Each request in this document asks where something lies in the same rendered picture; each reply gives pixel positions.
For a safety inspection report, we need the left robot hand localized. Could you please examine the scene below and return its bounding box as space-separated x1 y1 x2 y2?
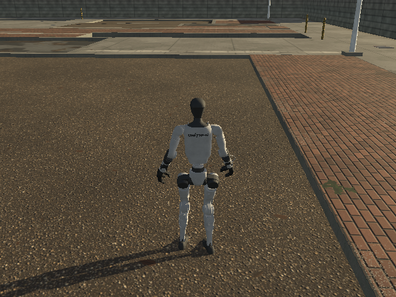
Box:
157 169 171 184

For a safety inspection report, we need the left robot shin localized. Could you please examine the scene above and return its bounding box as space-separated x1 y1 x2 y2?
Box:
179 202 189 242

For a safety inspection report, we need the robot right upper arm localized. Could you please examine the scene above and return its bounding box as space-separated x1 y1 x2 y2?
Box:
211 124 228 157

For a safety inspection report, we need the right robot hand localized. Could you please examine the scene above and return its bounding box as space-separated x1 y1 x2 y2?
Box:
220 166 234 177

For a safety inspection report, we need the robot left thigh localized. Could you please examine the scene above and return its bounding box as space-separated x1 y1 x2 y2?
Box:
177 173 190 213

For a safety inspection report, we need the robot left upper arm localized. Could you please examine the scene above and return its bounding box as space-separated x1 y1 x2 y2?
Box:
167 125 185 159

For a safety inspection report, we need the robot right forearm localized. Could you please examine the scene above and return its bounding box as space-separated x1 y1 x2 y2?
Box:
222 148 233 168

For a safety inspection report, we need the robot left forearm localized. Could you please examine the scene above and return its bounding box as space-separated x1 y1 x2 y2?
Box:
159 149 173 173

